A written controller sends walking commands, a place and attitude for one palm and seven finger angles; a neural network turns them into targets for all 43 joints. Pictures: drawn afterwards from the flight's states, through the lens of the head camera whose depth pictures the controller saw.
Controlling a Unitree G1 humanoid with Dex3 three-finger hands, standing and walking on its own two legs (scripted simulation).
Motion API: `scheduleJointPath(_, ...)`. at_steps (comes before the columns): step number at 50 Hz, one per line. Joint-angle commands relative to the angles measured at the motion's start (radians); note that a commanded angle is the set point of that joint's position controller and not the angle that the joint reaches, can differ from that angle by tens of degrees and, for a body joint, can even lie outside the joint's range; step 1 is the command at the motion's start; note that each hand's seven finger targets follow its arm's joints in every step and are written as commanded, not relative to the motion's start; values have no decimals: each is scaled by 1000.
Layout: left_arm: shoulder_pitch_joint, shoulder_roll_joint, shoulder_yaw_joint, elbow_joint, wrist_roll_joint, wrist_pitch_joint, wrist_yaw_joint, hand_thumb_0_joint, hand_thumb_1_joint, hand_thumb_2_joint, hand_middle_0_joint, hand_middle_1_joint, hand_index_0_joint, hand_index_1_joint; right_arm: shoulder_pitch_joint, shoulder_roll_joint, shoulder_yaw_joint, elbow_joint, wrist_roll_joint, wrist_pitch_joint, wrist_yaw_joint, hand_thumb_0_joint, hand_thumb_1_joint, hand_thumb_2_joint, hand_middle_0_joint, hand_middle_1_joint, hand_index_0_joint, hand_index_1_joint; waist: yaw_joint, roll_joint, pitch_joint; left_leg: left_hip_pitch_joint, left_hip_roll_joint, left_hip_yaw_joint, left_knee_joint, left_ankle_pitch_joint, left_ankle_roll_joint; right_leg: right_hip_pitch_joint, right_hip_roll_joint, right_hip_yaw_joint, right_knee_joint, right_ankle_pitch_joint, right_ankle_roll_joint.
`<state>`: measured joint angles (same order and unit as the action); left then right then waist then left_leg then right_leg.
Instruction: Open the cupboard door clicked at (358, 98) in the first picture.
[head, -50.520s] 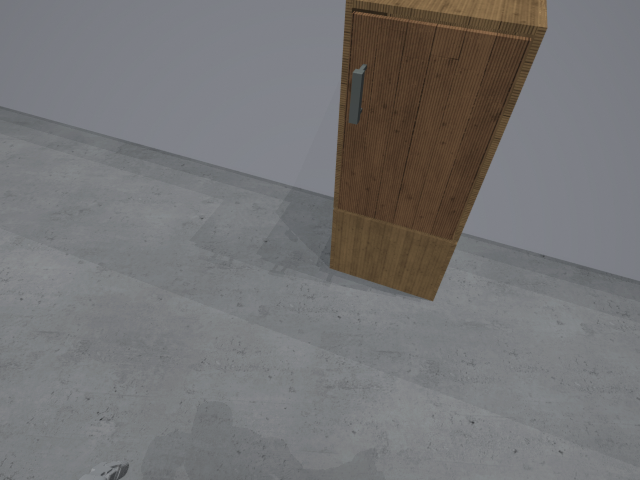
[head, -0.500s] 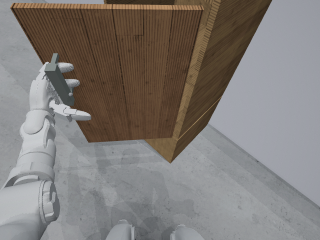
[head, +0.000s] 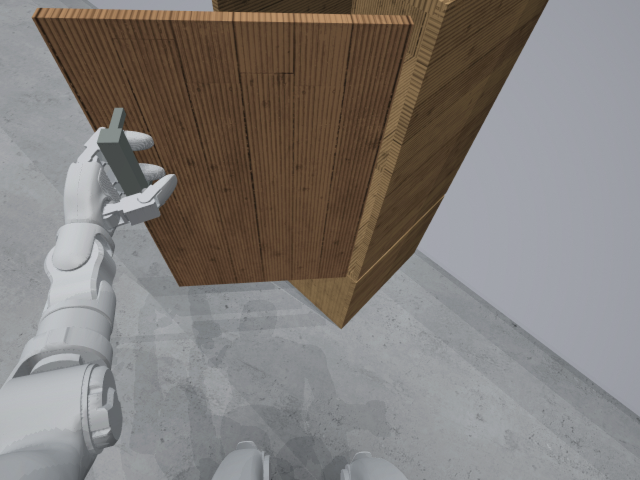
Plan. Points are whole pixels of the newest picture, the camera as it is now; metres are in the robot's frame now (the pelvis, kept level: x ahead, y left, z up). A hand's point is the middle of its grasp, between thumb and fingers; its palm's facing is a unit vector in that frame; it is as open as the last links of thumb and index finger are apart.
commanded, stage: close the thumb around the handle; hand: left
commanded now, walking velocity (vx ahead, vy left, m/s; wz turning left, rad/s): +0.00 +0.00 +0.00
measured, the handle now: (132, 162) +0.50 +0.24 +0.08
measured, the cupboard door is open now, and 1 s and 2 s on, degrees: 49 83 91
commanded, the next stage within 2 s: pull the door open along its arc in 0.22 s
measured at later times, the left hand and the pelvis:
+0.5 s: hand (144, 196) +0.44 +0.21 +0.08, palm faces +0.08 -1.00 +0.00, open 5.8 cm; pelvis +0.00 +0.00 +0.00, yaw +0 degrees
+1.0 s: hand (204, 327) +0.27 +0.12 +0.08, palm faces +0.20 -0.97 +0.10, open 6.5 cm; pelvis +0.01 -0.01 +0.01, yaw +0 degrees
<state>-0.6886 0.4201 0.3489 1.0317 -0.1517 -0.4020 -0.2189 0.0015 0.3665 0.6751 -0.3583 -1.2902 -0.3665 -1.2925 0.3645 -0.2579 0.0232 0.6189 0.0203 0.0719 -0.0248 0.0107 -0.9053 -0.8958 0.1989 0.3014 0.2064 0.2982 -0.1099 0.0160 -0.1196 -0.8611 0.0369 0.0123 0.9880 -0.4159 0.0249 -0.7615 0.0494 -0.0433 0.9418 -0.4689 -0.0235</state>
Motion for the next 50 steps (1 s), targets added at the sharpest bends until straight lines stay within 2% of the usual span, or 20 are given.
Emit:
scheduleJointPath(1, -402, 225, 32, -237, -18, -83, 12, 0, 900, 900, -400, -1350, -400, -1350, 90, -170, -65, -71, -1, -22, -10, 0, -900, -900, 200, 300, 200, 300, -2, 84, -395, 405, -16, -58, -98, 317, 7, 49, 14, 17, -121, 320, 2)
scheduleJointPath(5, -411, 225, 26, -210, -16, -81, 3, 0, 900, 900, -400, -1350, -400, -1350, 89, -169, -62, -67, 0, -24, -11, 0, -900, -900, 200, 300, 200, 300, -10, 65, -372, 374, -19, -51, -95, 294, 11, 57, 12, 24, -126, 319, 5)
scheduleJointPath(6, -394, 256, 49, -209, -14, -79, 3, 0, 900, 900, -400, -1350, -400, -1350, 88, -172, -61, -69, 0, -21, -13, 0, -900, -900, 200, 300, 200, 300, 4, 82, -371, 364, -20, -50, -99, 293, 9, 68, 10, 26, -125, 320, 2)
scheduleJointPath(9, -421, 235, 30, -218, -17, -80, -4, 0, 900, 900, -400, -1350, -400, -1350, 88, -169, -59, -70, -1, -24, -13, 0, -900, -900, 200, 300, 200, 300, -6, 80, -374, 373, -20, -54, -97, 290, 12, 59, 12, 23, -124, 312, 1)
scheduleJointPath(13, -382, 263, 58, -228, -19, -80, -4, 0, 900, 900, -400, -1350, -400, -1350, 82, -170, -60, -78, 0, -21, -13, 0, -900, -900, 200, 300, 200, 300, 11, 81, -392, 370, -21, -48, -103, 298, 9, 88, 10, 25, -125, 326, 3)
scheduleJointPath(16, -389, 253, 44, -203, -20, -76, -7, 0, 900, 900, -400, -1350, -400, -1350, 79, -169, -56, -75, 1, -20, -14, 0, -900, -900, 200, 300, 200, 300, 2, 81, -360, 352, -20, -47, -100, 278, 10, 66, 11, 26, -126, 311, 3)
scheduleJointPath(17, -422, 202, 4, -216, -24, -75, -6, 0, 900, 900, -400, -1350, -400, -1350, 75, -164, -56, -76, 1, -23, -12, 0, -900, -900, 200, 300, 200, 300, -11, 84, -354, 357, -21, -50, -101, 264, 10, 52, 11, 24, -128, 298, 5)
scheduleJointPath(22, -291, 197, 22, -289, -34, -78, 2, 0, 900, 900, -400, -1350, -400, -1350, 72, -166, -66, -95, 2, -25, -5, 0, -900, -900, 200, 300, 200, 300, 27, 87, -425, 408, -21, -46, -107, 328, 7, 95, 13, 20, -122, 345, 0)
scheduleJointPath(27, -104, 153, 5, -423, -58, -65, 3, 0, 900, 900, -400, -1350, -400, -1350, 45, -159, -71, -132, 10, -28, 5, 0, -900, -900, 200, 300, 200, 300, 55, 72, -422, 411, -24, -29, -123, 371, 10, 161, 15, 18, -131, 411, 0)
scheduleJointPath(32, 181, 68, -41, -595, -91, -42, 3, 0, 900, 900, -400, -1350, -400, -1350, 0, -145, -71, -181, 22, -45, 17, 0, -900, -900, 200, 300, 200, 300, 81, 50, -350, 402, -25, -14, -152, 393, 12, 204, 15, 12, -145, 453, 2)
scheduleJointPath(37, 518, -15, -87, -855, -124, -22, 18, 0, 900, 900, -400, -1350, -400, -1350, -62, -125, -71, -239, 22, -75, 28, 0, -900, -900, 200, 300, 200, 300, 122, 43, -321, 423, -26, -6, -177, 435, 11, 260, 8, 2, -142, 489, 3)
scheduleJointPath(38, 566, -35, -14, -936, -164, -11, 98, 0, 900, 900, -400, -1350, -400, -1350, -97, -103, -69, -249, 19, -85, 29, 0, -900, -900, 200, 300, 200, 300, 183, 35, -314, 401, -28, -2, -189, 430, 3, 279, 7, -8, -147, 469, 2)
scheduleJointPath(39, 644, -76, -68, -960, -143, 3, 144, 0, 900, 900, -400, -1350, -400, -1350, -110, -105, -63, -257, 15, -95, 31, 0, -900, -900, 200, 300, 200, 300, 165, 20, -278, 396, -29, -4, -191, 420, 4, 281, 9, -15, -144, 457, 2)
scheduleJointPath(41, 746, -150, -111, -1065, -126, 23, 224, 0, 900, 900, -400, -1350, -400, -1350, -135, -94, -60, -269, 6, -106, 41, 0, -900, -900, 200, 300, 200, 300, 161, 23, -243, 399, -28, -8, -195, 407, -3, 261, 3, -26, -137, 437, 4)
scheduleJointPath(42, 807, -143, -70, -1123, -120, 29, 286, 0, 900, 900, -400, -1350, -400, -1350, -147, -87, -60, -272, -1, -108, 45, 0, -900, -900, 200, 300, 200, 300, 186, 6, -254, 391, -30, -8, -194, 407, -6, 276, 1, -30, -131, 437, 2)
scheduleJointPath(44, 954, -158, -82, -1176, -74, 41, 375, 0, 900, 900, -400, -1350, -400, -1350, -154, -83, -57, -280, -15, -104, 51, 0, -900, -900, 200, 300, 200, 300, 182, -59, -223, 366, -33, -11, -185, 388, -5, 292, 1, -29, -127, 441, 3)
scheduleJointPath(45, 984, -198, -121, -1214, -53, 48, 407, 0, 900, 900, -400, -1350, -400, -1350, -170, -74, -54, -286, -17, -99, 54, 0, -900, -900, 200, 300, 200, 300, 171, -38, -207, 363, -34, -7, -184, 372, -8, 280, -4, -26, -124, 438, 3)
scheduleJointPath(48, 1037, -244, -178, -1314, 9, 68, 504, 0, 900, 900, -400, -1350, -400, -1350, -188, -55, -45, -298, -32, -82, 57, 0, -900, -900, 200, 300, 200, 300, 165, -11, -170, 347, -40, -7, -180, 308, -13, 270, -9, -18, -128, 390, -2)
scheduleJointPath(49, 1058, -233, -180, -1320, 34, 76, 539, 0, 900, 900, -400, -1350, -400, -1350, -188, -55, -43, -295, -40, -73, 53, 0, -900, -900, 200, 300, 200, 300, 160, -23, -158, 338, -42, -11, -173, 285, -10, 268, -7, -9, -136, 371, -2)
scheduleJointPath(50, 1065, -272, -222, -1334, 51, 88, 564, 0, 900, 900, -400, -1350, -400, -1350, -204, -43, -38, -303, -42, -66, 53, 0, -900, -900, 200, 300, 200, 300, 158, -4, -141, 336, -46, -6, -173, 263, -11, 262, -12, -4, -143, 360, -3)
